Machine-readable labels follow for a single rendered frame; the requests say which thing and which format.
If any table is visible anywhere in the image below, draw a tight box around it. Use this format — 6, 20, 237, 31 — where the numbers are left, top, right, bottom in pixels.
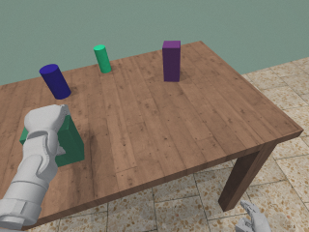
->
0, 41, 304, 231

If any robot right hand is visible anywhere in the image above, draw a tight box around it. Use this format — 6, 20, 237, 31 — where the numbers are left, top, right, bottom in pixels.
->
235, 199, 272, 232

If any robot left forearm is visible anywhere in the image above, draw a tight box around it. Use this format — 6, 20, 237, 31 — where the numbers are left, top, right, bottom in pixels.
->
0, 128, 58, 230

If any sponge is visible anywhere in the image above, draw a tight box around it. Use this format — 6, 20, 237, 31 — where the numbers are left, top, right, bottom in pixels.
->
19, 115, 85, 167

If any robot left hand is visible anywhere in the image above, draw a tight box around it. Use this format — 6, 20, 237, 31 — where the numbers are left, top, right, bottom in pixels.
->
24, 104, 71, 156

